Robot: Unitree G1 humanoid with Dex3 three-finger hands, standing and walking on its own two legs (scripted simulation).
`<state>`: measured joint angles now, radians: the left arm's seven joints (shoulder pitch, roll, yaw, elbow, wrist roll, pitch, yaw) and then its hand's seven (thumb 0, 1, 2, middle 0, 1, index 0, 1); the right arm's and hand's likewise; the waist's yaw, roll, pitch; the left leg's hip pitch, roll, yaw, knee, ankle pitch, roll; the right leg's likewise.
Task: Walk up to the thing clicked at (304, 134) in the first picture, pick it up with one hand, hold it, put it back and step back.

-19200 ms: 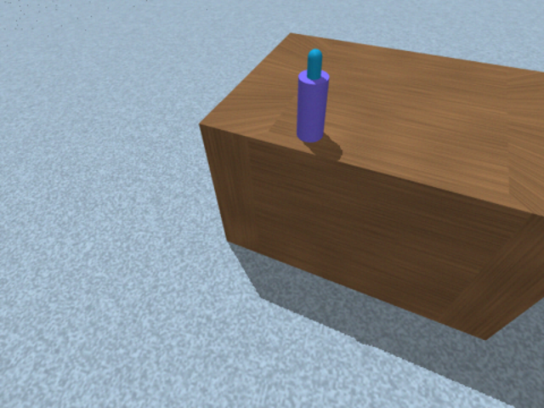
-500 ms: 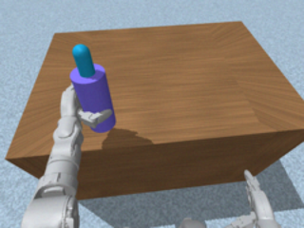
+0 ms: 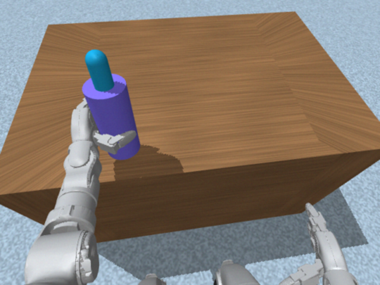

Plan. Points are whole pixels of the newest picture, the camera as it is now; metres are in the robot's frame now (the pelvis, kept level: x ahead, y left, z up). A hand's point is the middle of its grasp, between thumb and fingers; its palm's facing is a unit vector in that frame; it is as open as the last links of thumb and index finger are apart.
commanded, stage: lower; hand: left
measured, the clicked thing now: (111, 108) +0.46 +0.14 +0.10
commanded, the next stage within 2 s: loosen in 0.52 s
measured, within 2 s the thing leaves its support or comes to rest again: rests again in 1.40 s
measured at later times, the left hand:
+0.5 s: hand (119, 133) +0.46 +0.14 +0.01, palm faces +0.06 -1.00 -0.03, open 11.1 cm
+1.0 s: hand (117, 131) +0.46 +0.14 +0.02, palm faces +0.07 -1.00 -0.01, open 12.4 cm
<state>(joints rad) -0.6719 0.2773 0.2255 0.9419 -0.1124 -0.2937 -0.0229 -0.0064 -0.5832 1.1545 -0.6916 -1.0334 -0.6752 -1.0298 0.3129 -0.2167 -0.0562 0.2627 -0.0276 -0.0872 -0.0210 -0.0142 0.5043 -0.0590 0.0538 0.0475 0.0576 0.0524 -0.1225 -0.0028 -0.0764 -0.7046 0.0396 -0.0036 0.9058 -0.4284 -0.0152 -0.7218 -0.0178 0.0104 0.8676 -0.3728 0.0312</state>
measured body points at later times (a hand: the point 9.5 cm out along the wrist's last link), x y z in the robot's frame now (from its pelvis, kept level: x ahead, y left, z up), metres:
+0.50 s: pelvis +0.00 +0.00 -0.02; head +0.10 +0.02 +0.41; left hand +0.45 +0.20 +0.02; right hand +0.16 -0.26 -0.04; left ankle +0.01 +0.13 -0.69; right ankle +0.03 -0.14 -0.69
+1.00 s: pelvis -0.01 +0.00 -0.03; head +0.10 +0.02 +0.40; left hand +0.45 +0.20 +0.02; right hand +0.15 -0.26 -0.04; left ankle +0.01 +0.13 -0.69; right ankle +0.03 -0.14 -0.69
